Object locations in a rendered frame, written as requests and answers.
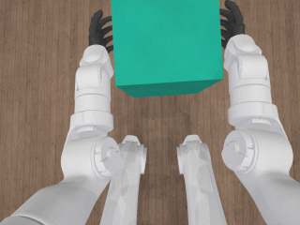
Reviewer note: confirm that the right robot hand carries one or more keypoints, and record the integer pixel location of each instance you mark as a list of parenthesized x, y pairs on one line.
[(234, 25)]

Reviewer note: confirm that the left robot forearm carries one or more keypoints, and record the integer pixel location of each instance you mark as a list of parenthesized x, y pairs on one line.
[(92, 109)]

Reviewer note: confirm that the robot left shin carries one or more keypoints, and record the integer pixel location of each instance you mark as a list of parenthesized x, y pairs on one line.
[(130, 138)]

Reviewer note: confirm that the left robot upper arm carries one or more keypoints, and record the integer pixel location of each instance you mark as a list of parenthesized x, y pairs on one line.
[(88, 164)]

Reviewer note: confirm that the left robot thigh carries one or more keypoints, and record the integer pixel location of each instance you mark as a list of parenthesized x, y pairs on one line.
[(121, 204)]

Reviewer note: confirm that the right robot upper arm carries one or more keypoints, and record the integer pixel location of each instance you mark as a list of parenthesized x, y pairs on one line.
[(261, 159)]

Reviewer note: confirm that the left robot hand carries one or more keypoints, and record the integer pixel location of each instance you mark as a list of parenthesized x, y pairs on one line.
[(96, 34)]

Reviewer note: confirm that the right robot forearm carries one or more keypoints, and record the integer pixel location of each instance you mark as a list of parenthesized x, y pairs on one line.
[(249, 87)]

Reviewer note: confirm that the carton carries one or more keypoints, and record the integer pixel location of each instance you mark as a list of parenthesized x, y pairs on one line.
[(166, 47)]

